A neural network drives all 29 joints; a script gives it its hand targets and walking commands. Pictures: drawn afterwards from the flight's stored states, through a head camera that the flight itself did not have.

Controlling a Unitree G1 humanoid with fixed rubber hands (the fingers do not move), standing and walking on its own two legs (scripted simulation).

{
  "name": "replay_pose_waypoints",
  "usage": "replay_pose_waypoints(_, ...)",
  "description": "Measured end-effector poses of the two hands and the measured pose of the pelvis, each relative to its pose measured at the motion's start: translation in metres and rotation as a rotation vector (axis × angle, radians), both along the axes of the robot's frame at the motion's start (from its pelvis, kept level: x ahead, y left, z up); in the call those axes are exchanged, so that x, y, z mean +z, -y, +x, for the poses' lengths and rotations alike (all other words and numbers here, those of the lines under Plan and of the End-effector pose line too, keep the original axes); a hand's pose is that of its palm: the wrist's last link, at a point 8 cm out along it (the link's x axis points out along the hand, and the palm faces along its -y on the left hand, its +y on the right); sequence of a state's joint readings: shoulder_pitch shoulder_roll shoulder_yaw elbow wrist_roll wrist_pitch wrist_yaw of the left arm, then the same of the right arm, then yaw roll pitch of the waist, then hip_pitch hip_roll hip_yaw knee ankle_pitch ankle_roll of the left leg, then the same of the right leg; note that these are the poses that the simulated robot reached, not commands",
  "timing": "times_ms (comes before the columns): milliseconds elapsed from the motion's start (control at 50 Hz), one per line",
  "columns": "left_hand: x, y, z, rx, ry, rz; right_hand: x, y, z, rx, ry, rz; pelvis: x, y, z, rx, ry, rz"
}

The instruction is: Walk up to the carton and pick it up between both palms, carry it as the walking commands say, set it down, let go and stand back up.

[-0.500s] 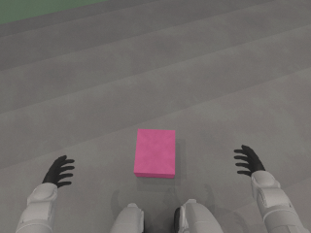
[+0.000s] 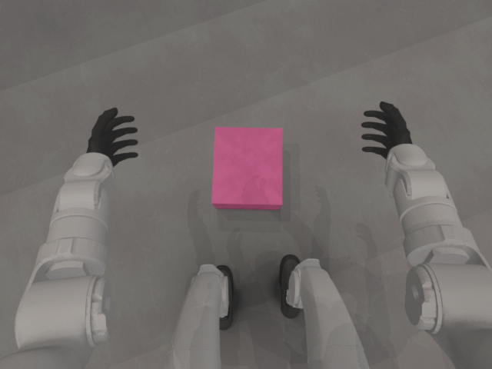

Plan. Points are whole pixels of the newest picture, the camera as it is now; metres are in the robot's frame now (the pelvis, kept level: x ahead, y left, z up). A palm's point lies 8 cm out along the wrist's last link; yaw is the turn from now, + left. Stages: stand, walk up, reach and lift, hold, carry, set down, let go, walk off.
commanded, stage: reach and lift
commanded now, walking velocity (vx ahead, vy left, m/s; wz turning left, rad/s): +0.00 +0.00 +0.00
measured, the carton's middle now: (247, 170) +0.53 +0.01 -0.61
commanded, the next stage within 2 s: none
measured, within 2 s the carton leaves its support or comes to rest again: neither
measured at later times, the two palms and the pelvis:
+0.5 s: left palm (138, 104) +0.54 +0.21 -0.12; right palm (354, 102) +0.53 -0.18 -0.13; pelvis +0.02 +0.00 -0.02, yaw +0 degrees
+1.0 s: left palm (159, 130) +0.54 +0.21 -0.24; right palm (334, 128) +0.53 -0.18 -0.25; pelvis +0.00 -0.01 -0.13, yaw +1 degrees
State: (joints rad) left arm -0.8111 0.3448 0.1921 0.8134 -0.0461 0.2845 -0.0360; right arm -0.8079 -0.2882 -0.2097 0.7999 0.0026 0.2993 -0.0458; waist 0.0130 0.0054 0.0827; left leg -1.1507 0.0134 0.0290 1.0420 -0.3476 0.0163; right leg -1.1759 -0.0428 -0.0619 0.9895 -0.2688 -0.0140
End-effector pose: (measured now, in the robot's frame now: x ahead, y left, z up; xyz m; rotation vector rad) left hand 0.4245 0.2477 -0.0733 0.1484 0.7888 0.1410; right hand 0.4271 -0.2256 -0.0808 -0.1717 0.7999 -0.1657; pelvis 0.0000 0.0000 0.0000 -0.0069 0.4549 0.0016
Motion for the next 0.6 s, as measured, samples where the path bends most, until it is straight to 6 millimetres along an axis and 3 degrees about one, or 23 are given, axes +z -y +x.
replay_pose_waypoints(380,-0.041,0.030,0.099,-0.008,0.141,-0.063,-0.038,-0.033,0.093,-0.009,0.152,0.081,-0.018,-0.003,0.019,-0.012,-0.262,0.008)
replay_pose_waypoints(480,-0.049,0.034,0.112,-0.006,0.166,-0.068,-0.047,-0.040,0.106,-0.008,0.177,0.094,-0.022,-0.002,0.022,-0.005,-0.314,0.004)
replay_pose_waypoints(600,-0.060,0.038,0.114,-0.010,0.163,-0.070,-0.059,-0.040,0.105,-0.013,0.174,0.091,-0.025,0.002,0.023,0.011,-0.349,-0.002)
